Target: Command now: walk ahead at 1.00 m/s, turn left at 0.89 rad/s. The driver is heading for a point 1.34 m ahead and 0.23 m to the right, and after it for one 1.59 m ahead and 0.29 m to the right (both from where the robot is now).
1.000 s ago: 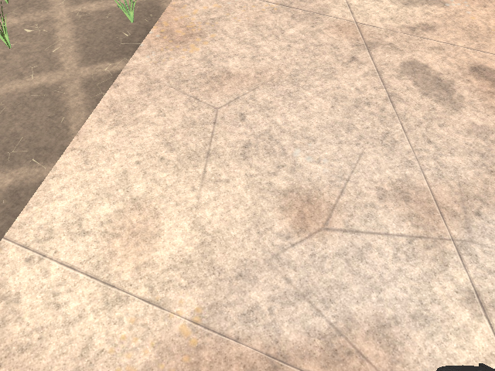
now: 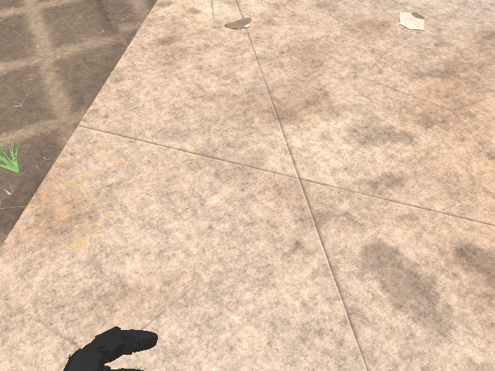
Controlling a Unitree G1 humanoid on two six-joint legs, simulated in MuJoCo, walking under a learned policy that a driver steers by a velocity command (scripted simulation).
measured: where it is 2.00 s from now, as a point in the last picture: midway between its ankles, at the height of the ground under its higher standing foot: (316, 88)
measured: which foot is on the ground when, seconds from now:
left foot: down 0.00-0.20, up 0.22-0.60, down 0.62-1.00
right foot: up 0.00-0.18, down 0.20-0.60, up 0.62-1.00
